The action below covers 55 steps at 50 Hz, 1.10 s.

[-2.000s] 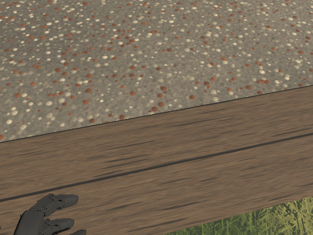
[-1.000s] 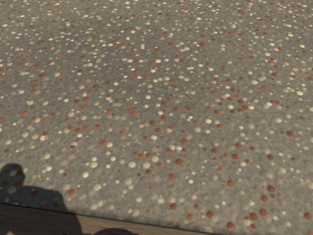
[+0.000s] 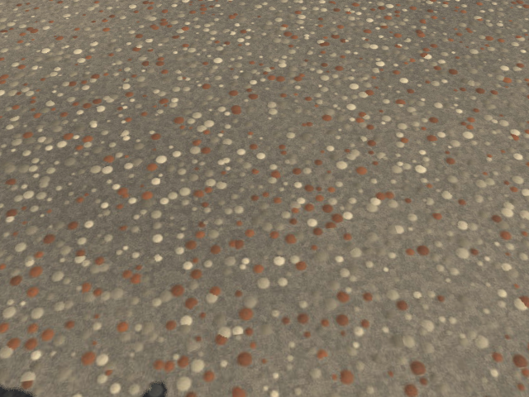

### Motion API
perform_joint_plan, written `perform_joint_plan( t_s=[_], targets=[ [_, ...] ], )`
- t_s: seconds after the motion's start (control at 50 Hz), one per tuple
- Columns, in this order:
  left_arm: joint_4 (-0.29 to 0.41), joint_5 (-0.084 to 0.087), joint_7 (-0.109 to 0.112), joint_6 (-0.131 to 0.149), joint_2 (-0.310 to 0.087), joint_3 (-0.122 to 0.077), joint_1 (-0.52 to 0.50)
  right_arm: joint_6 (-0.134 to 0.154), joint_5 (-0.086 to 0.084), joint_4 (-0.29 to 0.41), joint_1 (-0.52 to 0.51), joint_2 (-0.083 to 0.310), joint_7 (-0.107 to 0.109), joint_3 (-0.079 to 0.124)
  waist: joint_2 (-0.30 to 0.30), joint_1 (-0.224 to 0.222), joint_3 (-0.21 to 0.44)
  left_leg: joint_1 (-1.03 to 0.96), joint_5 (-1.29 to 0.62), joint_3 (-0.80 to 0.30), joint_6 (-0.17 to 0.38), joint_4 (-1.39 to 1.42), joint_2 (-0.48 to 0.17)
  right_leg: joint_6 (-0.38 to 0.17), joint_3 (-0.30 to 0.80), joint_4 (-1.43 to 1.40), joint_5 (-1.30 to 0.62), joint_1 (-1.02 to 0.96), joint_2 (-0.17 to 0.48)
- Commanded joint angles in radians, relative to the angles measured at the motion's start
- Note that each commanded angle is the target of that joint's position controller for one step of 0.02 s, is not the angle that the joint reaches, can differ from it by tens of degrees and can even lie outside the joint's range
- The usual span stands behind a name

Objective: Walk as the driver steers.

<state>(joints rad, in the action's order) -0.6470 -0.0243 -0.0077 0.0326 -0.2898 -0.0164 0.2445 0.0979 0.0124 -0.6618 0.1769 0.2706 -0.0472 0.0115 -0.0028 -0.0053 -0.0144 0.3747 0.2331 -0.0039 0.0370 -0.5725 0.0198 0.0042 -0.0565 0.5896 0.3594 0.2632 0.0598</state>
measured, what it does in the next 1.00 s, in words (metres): goes down: right foot 0.15 m lower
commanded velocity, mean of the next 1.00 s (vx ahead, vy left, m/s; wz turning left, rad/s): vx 0.33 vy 0.00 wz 0.22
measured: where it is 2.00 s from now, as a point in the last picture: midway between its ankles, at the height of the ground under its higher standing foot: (238, 268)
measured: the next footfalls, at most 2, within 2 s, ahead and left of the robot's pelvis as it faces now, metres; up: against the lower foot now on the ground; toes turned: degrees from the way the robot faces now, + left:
right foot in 0.84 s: +0.49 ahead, +0.02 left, -0.15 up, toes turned +16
left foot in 1.24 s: +0.70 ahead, +0.28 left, -0.15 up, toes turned -1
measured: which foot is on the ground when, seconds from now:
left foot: down 0.00-0.86, up 0.88-1.00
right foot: down 0.00-0.32, up 0.34-0.82, down 0.84-1.00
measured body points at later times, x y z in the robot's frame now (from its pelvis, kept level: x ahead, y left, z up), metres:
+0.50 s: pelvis +0.09 +0.06 +0.01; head +0.10 +0.06 +0.46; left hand +0.20 +0.34 -0.09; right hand +0.18 -0.18 -0.12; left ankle +0.01 +0.11 -0.73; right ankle +0.16 -0.09 -0.66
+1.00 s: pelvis +0.40 +0.08 -0.15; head +0.42 +0.09 +0.30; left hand +0.43 +0.34 -0.29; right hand +0.49 -0.16 -0.28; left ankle +0.29 +0.19 -0.69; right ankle +0.46 +0.01 -0.88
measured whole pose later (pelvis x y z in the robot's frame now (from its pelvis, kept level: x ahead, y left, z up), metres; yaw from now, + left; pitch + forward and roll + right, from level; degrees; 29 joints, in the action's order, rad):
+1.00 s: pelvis +0.40 +0.08 -0.15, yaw +12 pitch +2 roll -2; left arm -0.88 0.01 -0.02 0.05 -0.22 -0.03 0.27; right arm 0.09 -0.03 -0.84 0.35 0.23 0.03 0.00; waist 0.02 0.03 0.00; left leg 0.64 0.45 -0.06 -0.01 -1.69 -0.03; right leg -0.08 0.03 0.51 0.20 0.35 -0.12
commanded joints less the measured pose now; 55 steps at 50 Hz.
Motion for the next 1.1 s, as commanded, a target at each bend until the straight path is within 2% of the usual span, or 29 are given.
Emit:
perform_joint_plan(
  t_s=[0.02, 0.1, 0.14, 0.2, 0.28, 0.32, 0.34, 0.36, 0.38, 0.42, 0.52, 0.54, 0.62, 0.66, 0.72, 0.74, 0.76, 0.78, 0.82, 0.84, 0.86, 0.88, 0.9, 0.92, 0.94, 0.98, 1.02, 1.06, 1.1],
  targets=[
    [0.114, 0.001, 0.047, 0.020, -0.144, -0.050, -0.019, 0.024, 0.002, 0.114, -0.034, 0.141, 0.018, 0.052, 0.003, 0.001, 0.098, -0.028, -0.148, -0.150, 0.172, 0.109, -0.098, -0.146, 0.078, -0.127, -0.101, -0.050, 0.054],
    [0.101, 0.001, 0.055, 0.030, -0.195, -0.071, 0.029, 0.010, 0.041, 0.104, -0.004, 0.093, -0.001, 0.048, -0.160, -0.024, 0.044, 0.129, 0.085, 0.039, 0.044, -0.138, 0.025, -0.339, 0.238, -0.291, -0.404, -0.199, 0.312],
    [0.091, -0.009, 0.071, 0.046, -0.195, -0.081, 0.057, 0.005, 0.056, 0.116, -0.022, 0.095, -0.001, 0.058, -0.133, -0.051, -0.001, 0.164, 0.324, -0.007, 0.016, -0.301, -0.048, -0.287, 0.221, -0.354, -0.345, -0.204, 0.381],
    [0.085, -0.015, 0.072, 0.051, -0.185, -0.073, -0.025, -0.001, 0.056, 0.110, -0.039, 0.077, -0.023, 0.059, -0.122, -0.046, -0.037, 0.078, 0.181, 0.053, -0.004, -0.161, -0.041, -0.173, 0.076, -0.413, -0.058, -0.180, 0.288],
    [0.057, -0.039, 0.033, 0.012, -0.216, -0.070, -0.035, 0.035, 0.017, 0.059, 0.082, 0.117, -0.050, 0.093, -0.063, 0.004, -0.008, -0.209, -0.007, 0.121, 0.065, 0.061, 0.044, -0.169, -0.032, -0.254, 0.055, -0.113, 0.246],
    [0.026, -0.076, 0.003, 0.026, -0.087, -0.032, -0.008, 0.056, 0.062, 0.014, 0.282, 0.200, -0.006, 0.127, 0.110, 0.093, 0.109, -0.532, -0.229, -0.143, 0.205, 0.136, -0.090, -0.082, -0.129, 0.208, 0.031, 0.111, 0.103],
    [0.098, -0.068, -0.008, 0.064, -0.010, 0.000, -0.016, 0.063, 0.037, 0.030, 0.380, 0.278, 0.008, 0.126, 0.237, 0.120, 0.217, -0.798, -0.254, -0.672, 0.438, 0.232, -0.306, 0.000, 0.000, 0.450, 0.294, 0.440, -0.084],
    [0.086, -0.031, -0.023, 0.092, -0.035, -0.002, -0.164, 0.072, 0.055, -0.021, 0.437, 0.199, 0.005, 0.115, 0.126, 0.202, 0.012, -0.727, -0.103, -0.655, 0.393, 0.303, -0.340, -0.012, 0.159, 0.533, 0.281, 0.666, -0.050],
    [0.079, -0.026, -0.009, 0.100, -0.077, -0.013, -0.218, 0.072, 0.045, -0.046, 0.403, 0.142, -0.007, 0.094, 0.091, 0.181, -0.054, -0.641, -0.051, -0.562, 0.339, 0.272, -0.318, -0.012, 0.163, 0.633, 0.225, 0.693, -0.018],
    [0.055, -0.073, 0.008, 0.096, -0.123, -0.031, -0.156, 0.046, 0.039, -0.042, 0.304, 0.065, -0.026, 0.048, 0.081, 0.067, -0.027, -0.436, -0.158, -0.437, 0.299, 0.261, -0.264, -0.007, 0.154, 0.608, 0.148, 0.564, 0.014],
    [0.028, -0.078, -0.028, 0.050, 0.015, 0.034, -0.105, 0.019, 0.086, -0.013, 0.157, 0.101, -0.009, 0.040, 0.044, 0.001, -0.031, 0.015, -0.119, -0.240, 0.240, 0.271, -0.117, 0.010, 0.076, 0.422, -0.299, 0.223, -0.011],
    [0.035, -0.075, -0.034, 0.056, 0.004, 0.034, -0.144, 0.033, 0.092, -0.070, 0.263, 0.071, 0.007, 0.029, 0.039, 0.052, -0.046, -0.121, -0.054, -0.305, 0.258, 0.233, -0.129, 0.021, 0.172, 0.327, -0.447, 0.378, 0.014],
    [0.025, -0.067, -0.042, 0.031, 0.026, 0.048, -0.253, 0.018, 0.070, -0.168, 0.452, 0.043, 0.008, 0.009, 0.035, 0.159, -0.073, -0.115, 0.090, -0.232, 0.227, 0.080, -0.088, 0.023, 0.077, -0.034, -0.822, 0.374, 0.028],
    [0.036, -0.079, -0.051, 0.019, 0.011, 0.044, -0.263, 0.011, 0.079, -0.182, 0.450, 0.039, -0.016, -0.007, 0.058, 0.127, -0.112, 0.057, 0.173, -0.295, 0.242, 0.069, -0.105, -0.007, 0.062, 0.023, -0.810, 0.235, 0.027],
    [0.030, -0.082, -0.047, 0.015, -0.030, 0.033, -0.312, 0.027, 0.052, -0.206, 0.457, 0.061, 0.004, -0.012, 0.036, 0.147, -0.154, -0.152, 0.148, -0.351, 0.217, -0.025, -0.140, -0.024, 0.071, -0.071, -0.676, 0.370, 0.044],
    [0.022, -0.075, -0.044, 0.013, -0.035, 0.031, -0.342, 0.025, 0.053, -0.231, 0.488, 0.058, 0.018, -0.017, 0.032, 0.173, -0.164, -0.230, 0.133, -0.356, 0.198, -0.062, -0.147, -0.030, 0.076, -0.109, -0.673, 0.406, 0.056],
    [0.065, 0.124, -0.052, 0.056, -0.035, -0.001, -0.423, -0.018, -0.083, -0.236, 0.404, 0.081, 0.072, 0.028, 0.023, 0.171, -0.242, -0.257, -0.121, -0.360, 0.168, -0.130, -0.142, -0.031, 0.159, -0.168, -0.581, 0.500, 0.017],
    [0.057, 0.133, -0.059, 0.076, -0.017, 0.008, -0.416, -0.043, -0.071, -0.263, 0.429, 0.083, 0.093, 0.024, -0.009, 0.168, -0.197, -0.319, -0.265, -0.296, 0.145, -0.198, -0.143, -0.040, 0.131, -0.225, -0.621, 0.476, 0.004],
    [-0.014, 0.077, -0.066, 0.085, -0.016, -0.013, -0.214, -0.056, -0.024, -0.288, 0.434, 0.082, 0.083, 0.025, 0.012, 0.098, -0.029, -0.294, -0.534, -0.201, 0.124, -0.436, -0.112, -0.085, 0.053, -0.252, -0.690, 0.150, -0.047],
    [-0.114, 0.075, -0.060, 0.068, -0.050, -0.041, 0.078, -0.043, -0.009, -0.289, 0.375, 0.063, 0.066, 0.020, 0.029, -0.045, 0.089, -0.130, -0.473, -0.147, 0.099, -0.712, -0.079, -0.117, 0.057, -0.226, -0.776, -0.200, -0.025],
    [-0.208, 0.065, -0.055, 0.053, -0.086, -0.052, 0.362, -0.017, -0.001, -0.284, 0.344, 0.003, 0.044, 0.009, -0.140, -0.161, 0.216, 0.178, 0.030, -0.021, 0.021, -1.165, 0.035, -0.181, 0.130, -0.101, -1.045, -0.606, 0.079],
    [-0.220, 0.039, -0.052, 0.045, -0.132, -0.049, 0.358, 0.007, -0.027, -0.260, 0.523, -0.024, 0.031, -0.011, -0.284, -0.068, 0.380, 0.522, 0.553, -0.084, -0.028, -1.483, 0.034, -0.324, 0.420, 0.148, -1.173, -0.940, 0.259],
    [-0.224, 0.063, -0.040, 0.026, -0.158, -0.077, 0.375, 0.031, -0.062, -0.184, 0.437, 0.080, 0.031, 0.003, -0.238, -0.131, 0.470, 0.652, 0.495, -0.115, -0.059, -1.440, -0.003, -0.423, 0.593, 0.012, -0.758, -0.980, 0.307],
    [-0.214, 0.066, -0.013, 0.015, -0.182, -0.089, 0.294, 0.043, -0.085, -0.100, 0.291, 0.077, 0.046, 0.002, -0.155, -0.125, 0.389, 0.766, 0.365, -0.095, -0.069, -1.337, -0.045, -0.431, 0.706, -0.153, -0.273, -0.876, 0.314],
    [-0.174, 0.053, 0.002, 0.001, -0.104, -0.069, 0.146, 0.033, -0.061, -0.066, 0.136, 0.082, 0.077, 0.012, 0.063, -0.094, 0.234, 0.719, 0.259, -0.036, -0.071, -1.267, -0.069, -0.359, 0.705, -0.289, -0.115, -0.580, 0.275],
    [-0.141, 0.023, 0.006, 0.044, -0.112, -0.056, 0.026, 0.020, -0.034, -0.052, 0.160, 0.074, 0.091, 0.018, 0.080, 0.030, 0.086, 0.612, 0.094, -0.136, -0.055, -1.032, -0.130, -0.375, 0.767, -0.354, -0.069, -0.207, 0.297],
    [-0.127, 0.036, 0.005, 0.055, -0.082, -0.048, -0.058, 0.010, -0.005, -0.034, 0.122, 0.052, 0.096, 0.024, 0.008, 0.088, -0.083, 0.407, 0.030, -0.115, -0.072, -0.647, -0.160, -0.295, 0.465, -0.401, -0.182, 0.175, 0.108],
    [-0.118, 0.025, 0.020, 0.056, -0.115, -0.057, -0.061, 0.019, 0.030, -0.009, 0.043, 0.030, 0.094, 0.025, -0.043, 0.061, -0.047, 0.106, -0.199, -0.035, -0.104, -0.304, -0.091, -0.257, 0.273, -0.388, -0.434, 0.357, -0.023],
    [-0.141, 0.042, 0.033, 0.051, -0.136, -0.073, 0.028, 0.019, 0.000, 0.013, -0.033, 0.017, 0.078, 0.027, -0.081, 0.020, 0.021, -0.029, -0.391, -0.041, -0.125, -0.133, -0.039, -0.252, 0.283, -0.381, -0.438, 0.310, -0.007]
  ],
)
